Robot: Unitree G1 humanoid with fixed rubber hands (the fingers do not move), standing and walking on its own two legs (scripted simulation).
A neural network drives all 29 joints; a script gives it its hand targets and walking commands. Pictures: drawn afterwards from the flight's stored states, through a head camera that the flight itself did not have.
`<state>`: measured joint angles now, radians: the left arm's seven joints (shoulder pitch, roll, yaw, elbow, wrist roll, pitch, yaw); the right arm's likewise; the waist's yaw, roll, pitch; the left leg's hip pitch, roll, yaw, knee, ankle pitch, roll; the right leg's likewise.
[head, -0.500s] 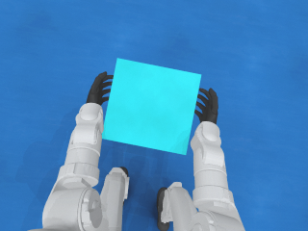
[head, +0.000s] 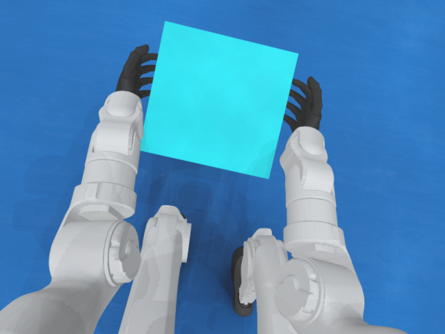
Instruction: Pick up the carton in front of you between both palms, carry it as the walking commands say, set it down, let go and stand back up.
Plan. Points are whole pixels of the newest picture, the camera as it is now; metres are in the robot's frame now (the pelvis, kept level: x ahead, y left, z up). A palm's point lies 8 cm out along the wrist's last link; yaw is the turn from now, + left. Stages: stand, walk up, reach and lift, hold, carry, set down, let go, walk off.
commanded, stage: set down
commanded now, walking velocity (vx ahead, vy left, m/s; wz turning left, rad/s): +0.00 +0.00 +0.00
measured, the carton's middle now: (217, 112) +0.50 +0.08 -0.19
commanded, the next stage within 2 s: none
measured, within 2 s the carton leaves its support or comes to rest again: rests again in 1.20 s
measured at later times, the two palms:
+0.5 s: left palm (143, 102) +0.51 +0.24 -0.25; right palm (272, 131) +0.50 -0.06 -0.24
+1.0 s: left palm (147, 103) +0.52 +0.24 -0.30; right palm (269, 134) +0.51 -0.07 -0.30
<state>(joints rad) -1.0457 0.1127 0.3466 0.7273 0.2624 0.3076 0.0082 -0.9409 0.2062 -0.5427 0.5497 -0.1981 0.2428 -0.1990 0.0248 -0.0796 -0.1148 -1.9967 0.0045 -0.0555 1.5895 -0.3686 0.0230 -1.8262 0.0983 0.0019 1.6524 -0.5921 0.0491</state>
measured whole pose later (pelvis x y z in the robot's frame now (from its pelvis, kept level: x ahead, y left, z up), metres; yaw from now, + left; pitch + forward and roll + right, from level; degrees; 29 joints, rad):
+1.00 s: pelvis -0.02 -0.01 -0.15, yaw -3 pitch +36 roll -5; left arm -1.56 0.42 0.18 1.11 0.08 0.25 -0.07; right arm -1.37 0.01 -0.46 0.80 -0.04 0.21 -0.22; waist 0.08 -0.09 0.34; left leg -2.31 0.05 -0.07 2.08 -0.42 0.02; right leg -2.13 0.20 0.00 2.18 -0.70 0.09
